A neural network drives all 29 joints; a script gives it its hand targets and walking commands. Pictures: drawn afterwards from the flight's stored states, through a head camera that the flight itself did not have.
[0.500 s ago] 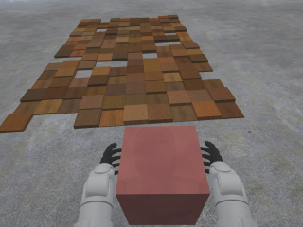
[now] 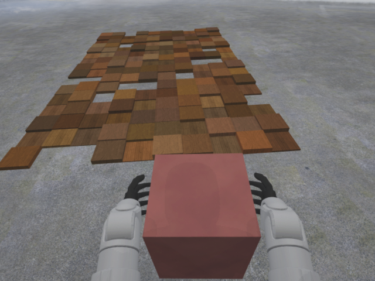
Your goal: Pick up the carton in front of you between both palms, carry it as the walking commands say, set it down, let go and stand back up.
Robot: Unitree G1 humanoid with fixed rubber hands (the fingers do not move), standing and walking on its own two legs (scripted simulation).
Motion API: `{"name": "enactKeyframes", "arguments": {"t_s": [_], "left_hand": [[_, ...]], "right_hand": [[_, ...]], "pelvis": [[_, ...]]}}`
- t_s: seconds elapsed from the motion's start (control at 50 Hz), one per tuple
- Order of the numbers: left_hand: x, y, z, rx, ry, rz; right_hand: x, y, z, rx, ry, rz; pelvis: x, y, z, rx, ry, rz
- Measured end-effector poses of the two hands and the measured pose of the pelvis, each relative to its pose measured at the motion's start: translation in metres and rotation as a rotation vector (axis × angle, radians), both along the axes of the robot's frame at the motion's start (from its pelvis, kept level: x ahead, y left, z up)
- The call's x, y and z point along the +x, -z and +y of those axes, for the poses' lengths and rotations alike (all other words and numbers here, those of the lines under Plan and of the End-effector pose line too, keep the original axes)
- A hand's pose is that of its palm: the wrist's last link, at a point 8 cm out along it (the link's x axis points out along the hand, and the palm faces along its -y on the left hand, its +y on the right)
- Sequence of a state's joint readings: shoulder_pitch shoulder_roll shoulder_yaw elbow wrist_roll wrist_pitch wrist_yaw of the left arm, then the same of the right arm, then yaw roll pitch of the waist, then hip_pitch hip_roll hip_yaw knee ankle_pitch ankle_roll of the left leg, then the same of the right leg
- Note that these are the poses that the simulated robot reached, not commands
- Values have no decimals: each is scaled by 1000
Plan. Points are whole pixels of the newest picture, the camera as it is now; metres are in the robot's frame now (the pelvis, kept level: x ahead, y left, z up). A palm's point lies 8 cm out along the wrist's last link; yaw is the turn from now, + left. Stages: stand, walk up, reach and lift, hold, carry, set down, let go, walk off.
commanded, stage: hold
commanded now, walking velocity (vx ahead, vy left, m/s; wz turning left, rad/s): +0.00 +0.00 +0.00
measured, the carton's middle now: (199, 217) +0.30 +0.00 -0.02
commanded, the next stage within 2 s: carry in 0.04 s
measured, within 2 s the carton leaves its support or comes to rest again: neither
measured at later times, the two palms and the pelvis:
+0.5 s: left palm (134, 170) +0.36 +0.15 +0.09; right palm (261, 165) +0.37 -0.15 +0.09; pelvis +0.10 +0.00 -0.01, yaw -1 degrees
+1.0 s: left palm (147, 118) +0.60 +0.16 +0.07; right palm (240, 113) +0.62 -0.14 +0.07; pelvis +0.39 +0.00 -0.02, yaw +0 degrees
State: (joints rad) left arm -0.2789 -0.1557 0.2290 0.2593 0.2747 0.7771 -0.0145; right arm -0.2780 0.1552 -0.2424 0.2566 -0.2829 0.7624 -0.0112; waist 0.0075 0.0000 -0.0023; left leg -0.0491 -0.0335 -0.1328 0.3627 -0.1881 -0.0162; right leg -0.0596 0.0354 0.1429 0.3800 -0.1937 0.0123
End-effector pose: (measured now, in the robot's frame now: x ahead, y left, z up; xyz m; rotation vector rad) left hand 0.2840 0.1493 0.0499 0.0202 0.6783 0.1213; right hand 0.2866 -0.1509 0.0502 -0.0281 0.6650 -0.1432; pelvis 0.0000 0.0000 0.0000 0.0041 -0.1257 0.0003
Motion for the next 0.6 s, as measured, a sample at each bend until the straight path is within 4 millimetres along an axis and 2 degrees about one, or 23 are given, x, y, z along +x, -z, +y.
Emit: {"name": "enactKeyframes", "arguments": {"t_s": [0.14, 0.26, 0.34, 0.48, 0.6], "left_hand": [[4, -5, -1, 0, 1, -22], [20, -22, -7, -9, -12, -102], [33, -36, -12, -12, -22, -135], [67, -39, 3, -38, -69, -115], [112, -40, -16, -41, -20, -36]], "right_hand": [[3, -5, -1, 23, 22, -23], [18, -17, -7, 44, 28, -103], [33, -30, -11, 63, 31, -136], [77, -40, 4, 74, 15, -117], [102, -31, -16, 114, 95, -41]], "pelvis": [[-1, 3, 2, -3, 12, 51], [14, 12, -5, -4, 18, 114], [38, 15, -11, -15, -23, 145], [92, 15, -2, 20, 9, 193], [150, 6, -5, -20, 34, 224]]}}
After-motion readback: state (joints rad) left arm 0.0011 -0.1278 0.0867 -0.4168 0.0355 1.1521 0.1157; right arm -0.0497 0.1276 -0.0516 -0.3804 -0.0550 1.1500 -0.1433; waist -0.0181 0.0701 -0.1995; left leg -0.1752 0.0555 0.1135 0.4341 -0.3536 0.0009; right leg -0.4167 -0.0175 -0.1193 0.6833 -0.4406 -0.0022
